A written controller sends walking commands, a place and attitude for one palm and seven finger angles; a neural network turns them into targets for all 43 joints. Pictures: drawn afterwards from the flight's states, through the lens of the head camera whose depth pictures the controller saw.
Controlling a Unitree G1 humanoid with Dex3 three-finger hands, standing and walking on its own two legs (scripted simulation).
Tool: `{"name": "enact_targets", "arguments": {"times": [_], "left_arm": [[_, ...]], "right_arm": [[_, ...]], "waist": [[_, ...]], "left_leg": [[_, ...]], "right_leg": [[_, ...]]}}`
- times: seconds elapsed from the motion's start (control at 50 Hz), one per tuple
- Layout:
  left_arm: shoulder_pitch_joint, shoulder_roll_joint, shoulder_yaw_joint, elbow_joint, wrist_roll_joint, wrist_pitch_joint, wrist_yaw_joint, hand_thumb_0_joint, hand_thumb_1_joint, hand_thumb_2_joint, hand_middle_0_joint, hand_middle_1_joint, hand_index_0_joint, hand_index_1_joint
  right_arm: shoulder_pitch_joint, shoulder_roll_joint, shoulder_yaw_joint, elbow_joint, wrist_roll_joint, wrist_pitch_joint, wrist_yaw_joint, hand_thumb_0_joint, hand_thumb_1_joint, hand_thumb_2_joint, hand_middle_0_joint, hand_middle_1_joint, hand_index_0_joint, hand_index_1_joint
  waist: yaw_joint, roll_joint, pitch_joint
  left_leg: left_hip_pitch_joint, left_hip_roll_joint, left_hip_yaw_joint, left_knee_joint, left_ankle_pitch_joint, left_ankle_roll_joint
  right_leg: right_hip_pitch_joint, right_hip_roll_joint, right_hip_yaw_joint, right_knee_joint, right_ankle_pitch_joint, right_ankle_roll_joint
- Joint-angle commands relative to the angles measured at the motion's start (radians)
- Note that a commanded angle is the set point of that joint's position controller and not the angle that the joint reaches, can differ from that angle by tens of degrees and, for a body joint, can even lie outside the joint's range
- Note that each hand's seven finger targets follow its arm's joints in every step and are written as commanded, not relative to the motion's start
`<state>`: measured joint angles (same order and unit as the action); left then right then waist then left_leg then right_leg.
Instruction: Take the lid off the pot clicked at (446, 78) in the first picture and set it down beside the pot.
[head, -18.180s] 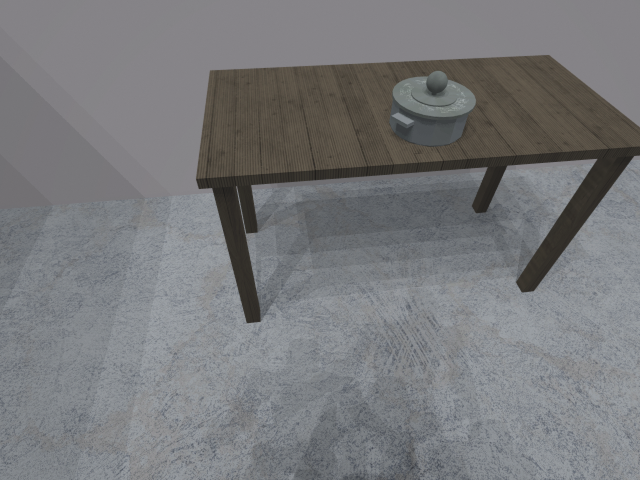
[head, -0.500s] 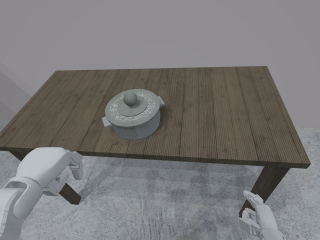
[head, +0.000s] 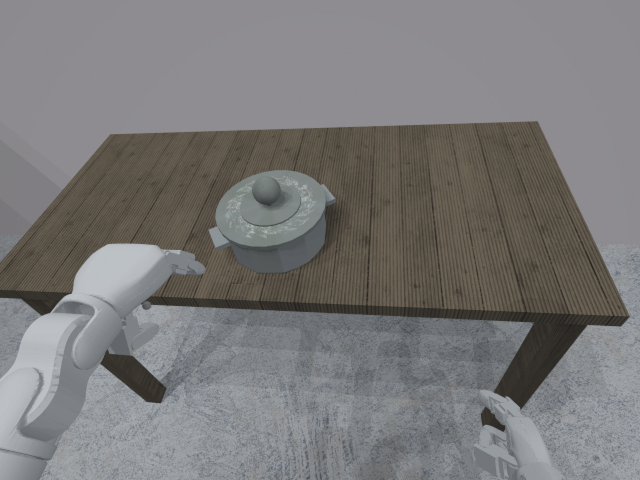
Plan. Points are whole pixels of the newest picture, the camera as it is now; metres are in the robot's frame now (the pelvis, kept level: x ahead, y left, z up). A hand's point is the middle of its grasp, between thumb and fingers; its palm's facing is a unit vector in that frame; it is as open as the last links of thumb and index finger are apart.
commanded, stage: reach forward and open the fingers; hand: left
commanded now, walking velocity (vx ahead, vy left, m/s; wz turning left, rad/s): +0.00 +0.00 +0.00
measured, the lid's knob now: (266, 190) +0.56 +0.16 +0.04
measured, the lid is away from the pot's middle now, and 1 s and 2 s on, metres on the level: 0.00 0.00 0.00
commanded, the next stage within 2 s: move the open hand above the knob in 0.06 s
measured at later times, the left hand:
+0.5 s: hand (176, 255) +0.35 +0.22 +0.11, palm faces -0.25 -0.07 -0.97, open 10.3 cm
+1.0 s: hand (198, 208) +0.43 +0.22 +0.12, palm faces -0.25 -0.05 -0.97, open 10.3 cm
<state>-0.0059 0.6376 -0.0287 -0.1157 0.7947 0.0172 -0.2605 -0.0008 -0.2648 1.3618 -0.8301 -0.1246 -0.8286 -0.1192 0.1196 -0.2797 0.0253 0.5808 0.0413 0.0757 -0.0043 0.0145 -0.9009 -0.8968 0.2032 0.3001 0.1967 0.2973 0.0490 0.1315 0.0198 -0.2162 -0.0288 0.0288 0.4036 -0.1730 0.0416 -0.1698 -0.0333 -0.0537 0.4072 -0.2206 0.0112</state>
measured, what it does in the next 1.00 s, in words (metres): stands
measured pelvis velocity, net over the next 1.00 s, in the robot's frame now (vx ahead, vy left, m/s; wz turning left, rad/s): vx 0.03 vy -0.01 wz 0.01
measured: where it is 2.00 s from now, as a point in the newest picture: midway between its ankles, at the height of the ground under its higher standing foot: outside the picture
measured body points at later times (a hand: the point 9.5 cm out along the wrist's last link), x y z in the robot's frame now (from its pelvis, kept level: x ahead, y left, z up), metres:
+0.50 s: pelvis +0.01 +0.00 +0.00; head +0.03 -0.05 +0.44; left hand +0.36 +0.23 +0.17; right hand +0.22 -0.23 -0.11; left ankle +0.03 +0.09 -0.74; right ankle +0.00 -0.13 -0.74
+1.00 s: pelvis +0.03 -0.01 +0.00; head +0.06 -0.05 +0.44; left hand +0.44 +0.22 +0.18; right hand +0.19 -0.26 -0.12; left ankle +0.03 +0.09 -0.74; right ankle +0.00 -0.13 -0.74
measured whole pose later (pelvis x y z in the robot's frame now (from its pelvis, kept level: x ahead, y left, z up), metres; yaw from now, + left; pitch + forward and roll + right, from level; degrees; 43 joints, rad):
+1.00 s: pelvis +0.03 -0.01 +0.00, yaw +1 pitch +4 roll +0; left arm -0.59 0.61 -0.12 0.39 0.82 0.12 -0.36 0.00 -0.31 1.42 -0.82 -0.09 -0.82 -0.08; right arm 0.17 -0.30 0.02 0.59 0.07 0.13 -0.01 0.01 -0.90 -0.90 0.20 0.30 0.20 0.30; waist -0.02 0.09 0.00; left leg -0.29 -0.02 0.02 0.45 -0.23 0.03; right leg -0.24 -0.03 -0.06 0.46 -0.28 0.00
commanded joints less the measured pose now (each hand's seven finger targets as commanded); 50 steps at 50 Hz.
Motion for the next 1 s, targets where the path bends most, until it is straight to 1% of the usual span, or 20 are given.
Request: {"name": "enact_targets", "arguments": {"times": [0.0, 0.06, 0.1, 0.12, 0.2, 0.22, 0.24, 0.28, 0.4, 0.44, 0.5, 0.54, 0.6, 0.64, 0.7, 0.72, 0.8, 0.84, 0.9, 0.98], "left_arm": [[-0.371, 0.344, 0.298, -0.125, 0.005, 0.014, 0.054, 0.0, -0.308, 1.393, -0.812, -0.081, -0.812, -0.081], [-0.287, 0.177, 0.155, -0.101, -0.049, 0.04, 0.026, 0.0, -0.309, 1.395, -0.812, -0.081, -0.812, -0.081], [-0.244, 0.081, 0.066, -0.078, -0.045, 0.075, 0.001, 0.0, -0.312, 1.405, -0.813, -0.081, -0.813, -0.081], [-0.309, 0.092, 0.039, -0.092, -0.034, 0.084, -0.014, 0.0, -0.315, 1.412, -0.814, -0.081, -0.814, -0.081], [-0.583, 0.348, 0.202, -0.169, 0.026, 0.095, -0.002, 0.0, -0.318, 1.419, -0.816, -0.081, -0.816, -0.081], [-0.63, 0.361, 0.198, -0.159, 0.041, 0.088, -0.006, 0.0, -0.318, 1.419, -0.816, -0.081, -0.816, -0.081], [-0.642, 0.382, 0.219, -0.103, 0.046, 0.091, -0.007, 0.0, -0.318, 1.419, -0.816, -0.081, -0.816, -0.081], [-0.65, 0.321, 0.172, -0.02, 0.041, 0.108, -0.017, 0.0, -0.318, 1.419, -0.816, -0.081, -0.816, -0.081], [-0.537, 0.068, -0.031, 0.091, -0.001, 0.161, -0.078, 0.0, -0.318, 1.419, -0.816, -0.081, -0.816, -0.081], [-0.658, 0.137, -0.014, 0.054, 0.02, 0.153, -0.085, 0.0, -0.318, 1.419, -0.816, -0.081, -0.816, -0.081], [-0.838, 0.389, 0.176, -0.002, 0.063, 0.131, -0.066, 0.0, -0.318, 1.419, -0.816, -0.081, -0.816, -0.081], [-0.847, 0.401, 0.205, 0.046, 0.065, 0.106, -0.057, 0.0, -0.318, 1.419, -0.816, -0.081, -0.816, -0.081], [-0.727, 0.272, 0.145, 0.237, 0.029, 0.114, -0.051, 0.0, -0.318, 1.419, -0.816, -0.081, -0.816, -0.081], [-0.697, 0.171, 0.047, 0.276, 0.017, 0.131, -0.065, 0.0, -0.318, 1.419, -0.816, -0.081, -0.816, -0.081], [-0.718, 0.07, -0.062, 0.215, 0.013, 0.162, -0.09, 0.0, -0.318, 1.419, -0.816, -0.081, -0.816, -0.081], [-0.785, 0.096, -0.068, 0.173, 0.022, 0.163, -0.1, 0.0, -0.318, 1.419, -0.816, -0.081, -0.816, -0.081], [-1.007, 0.366, 0.129, 0.154, 0.056, 0.124, -0.084, 0.0, -0.318, 1.419, -0.816, -0.081, -0.816, -0.081], [-1.017, 0.375, 0.15, 0.274, 0.062, 0.104, -0.077, 0.0, -0.318, 1.419, -0.816, -0.081, -0.816, -0.081], [-0.943, 0.292, 0.11, 0.351, 0.038, 0.089, -0.066, 0.0, -0.318, 1.419, -0.816, -0.081, -0.816, -0.081], [-0.96, 0.071, -0.104, 0.324, 0.034, 0.123, -0.081, 0.0, -0.318, 1.419, -0.816, -0.081, -0.816, -0.081]], "right_arm": [[-0.148, -0.1, -0.037, -0.17, 0.01, -0.053, -0.002, 0.0, -0.9, -0.9, 0.2, 0.3, 0.2, 0.3], [-0.141, -0.103, -0.045, -0.184, 0.011, -0.044, 0.017, 0.0, -0.9, -0.9, 0.2, 0.3, 0.2, 0.3], [-0.155, -0.103, -0.048, -0.201, 0.021, -0.04, 0.033, 0.0, -0.9, -0.9, 0.2, 0.3, 0.2, 0.3], [-0.153, -0.106, -0.043, -0.194, 0.02, -0.03, 0.033, 0.0, -0.9, -0.9, 0.2, 0.3, 0.2, 0.3], [-0.168, -0.122, -0.037, -0.189, 0.016, -0.039, 0.009, 0.0, -0.9, -0.9, 0.2, 0.3, 0.2, 0.3], [-0.163, -0.109, -0.028, -0.179, 0.009, -0.048, 0.0, 0.0, -0.9, -0.9, 0.2, 0.3, 0.2, 0.3], [-0.148, -0.108, -0.032, -0.159, 0.007, -0.047, -0.007, 0.0, -0.9, -0.9, 0.2, 0.3, 0.2, 0.3], [-0.137, -0.108, -0.029, -0.15, 0.012, -0.039, -0.006, 0.0, -0.9, -0.9, 0.2, 0.3, 0.2, 0.3], [-0.142, -0.113, -0.041, -0.185, 0.032, -0.02, 0.032, 0.0, -0.9, -0.9, 0.2, 0.3, 0.2, 0.3], [-0.136, -0.12, -0.041, -0.178, 0.029, -0.007, 0.022, 0.0, -0.9, -0.9, 0.2, 0.3, 0.2, 0.3], [-0.135, -0.131, -0.035, -0.165, 0.016, -0.016, 0.005, 0.0, -0.9, -0.9, 0.2, 0.3, 0.2, 0.3], [-0.112, -0.111, -0.028, -0.153, 0.012, -0.026, -0.005, 0.0, -0.9, -0.9, 0.2, 0.3, 0.2, 0.3], [-0.082, -0.116, -0.031, -0.14, 0.023, -0.014, 0.005, 0.0, -0.9, -0.9, 0.2, 0.3, 0.2, 0.3], [-0.076, -0.118, -0.036, -0.148, 0.032, -0.006, 0.017, 0.0, -0.9, -0.9, 0.2, 0.3, 0.2, 0.3], [-0.102, -0.125, -0.048, -0.179, 0.04, 0.004, 0.032, 0.0, -0.9, -0.9, 0.2, 0.3, 0.2, 0.3], [-0.103, -0.122, -0.045, -0.178, 0.038, 0.009, 0.03, 0.0, -0.9, -0.9, 0.2, 0.3, 0.2, 0.3], [-0.07, -0.14, -0.044, -0.145, 0.026, 0.005, -0.004, 0.0, -0.9, -0.9, 0.2, 0.3, 0.2, 0.3], [-0.039, -0.13, -0.038, -0.12, 0.027, 0.003, -0.018, 0.0, -0.9, -0.9, 0.2, 0.3, 0.2, 0.3], [-0.025, -0.135, -0.044, -0.117, 0.034, 0.008, -0.011, 0.0, -0.9, -0.9, 0.2, 0.3, 0.2, 0.3], [-0.044, -0.125, -0.052, -0.134, 0.043, 0.025, 0.02, 0.0, -0.9, -0.9, 0.2, 0.3, 0.2, 0.3]], "waist": [[0.013, -0.042, -0.228], [0.003, -0.048, -0.227], [-0.014, -0.069, -0.194], [-0.022, -0.092, -0.197], [-0.014, -0.07, -0.261], [-0.004, -0.032, -0.334], [-0.005, -0.044, -0.329], [-0.013, -0.026, -0.307], [-0.04, -0.124, -0.229], [-0.046, -0.136, -0.253], [-0.029, -0.102, -0.354], [-0.018, -0.07, -0.404], [-0.033, -0.072, -0.31], [-0.036, -0.119, -0.27], [-0.059, -0.13, -0.297], [-0.061, -0.132, -0.339], [-0.069, -0.114, -0.394], [-0.065, -0.133, -0.385], [-0.061, -0.087, -0.378], [-0.083, -0.068, -0.361]], "left_leg": [[0.121, 0.011, -0.071, -0.042, 0.153, 0.001], [0.139, 0.011, -0.065, -0.044, 0.19, -0.005], [0.135, 0.012, -0.062, -0.03, 0.178, -0.004], [0.124, 0.014, -0.058, -0.05, 0.147, -0.006], [0.127, 0.007, -0.076, -0.038, 0.111, 0.003], [0.149, 0.001, -0.08, -0.033, 0.162, 0.006], [0.154, 0.002, -0.087, -0.027, 0.179, 0.007], [0.15, -0.004, -0.087, -0.024, 0.202, 0.002], [0.114, -0.01, -0.06, 0.002, 0.18, 0.004], [0.117, -0.01, -0.052, -0.008, 0.158, 0.009], [0.136, -0.015, -0.067, 0.01, 0.197, 0.016], [0.158, -0.017, -0.07, 0.016, 0.283, 0.02], [0.115, -0.014, -0.061, 0.025, 0.29, 0.013], [0.089, -0.013, -0.045, 0.019, 0.264, 0.01], [0.105, -0.019, -0.043, 0.039, 0.259, 0.018], [0.122, -0.022, -0.039, 0.037, 0.263, 0.02], [0.14, -0.026, -0.053, 0.051, 0.261, 0.034], [0.119, -0.025, -0.051, 0.039, 0.265, 0.033], [0.115, -0.022, -0.047, 0.049, 0.308, 0.032], [0.145, -0.015, -0.053, 0.058, 0.349, 0.023]], "right_leg": [[0.021, 0.041, 0.007, -0.051, 0.091, -0.043], [0.004, 0.034, -0.007, -0.048, 0.137, -0.033], [-0.033, 0.043, -0.005, -0.044, 0.133, -0.034], [-0.027, 0.039, -0.013, -0.054, 0.106, -0.03], [0.011, 0.043, 0.012, -0.035, 0.077, -0.04], [0.04, 0.034, 0.011, -0.023, 0.102, -0.042], [0.038, 0.033, 0.012, -0.023, 0.122, -0.042], [0.023, 0.034, 0.006, -0.021, 0.145, -0.043], [-0.036, 0.041, -0.004, -0.015, 0.174, -0.039], [-0.02, 0.036, -0.002, -0.023, 0.16, -0.035], [0.05, 0.036, 0.019, 0.0, 0.206, -0.042], [0.08, 0.031, 0.018, 0.012, 0.262, -0.043], [0.033, 0.036, 0.005, 0.007, 0.281, -0.044], [0.008, 0.032, 0.001, 0.009, 0.281, -0.036], [-0.007, 0.034, 0.005, 0.014, 0.296, -0.036], [0.009, 0.031, 0.007, 0.013, 0.298, -0.033], [0.047, 0.034, 0.025, 0.013, 0.323, -0.035], [0.056, 0.032, 0.019, 0.014, 0.321, -0.032], [0.044, 0.029, 0.017, 0.019, 0.356, -0.039], [-0.043, 0.031, 0.004, 0.028, 0.335, -0.036]]}}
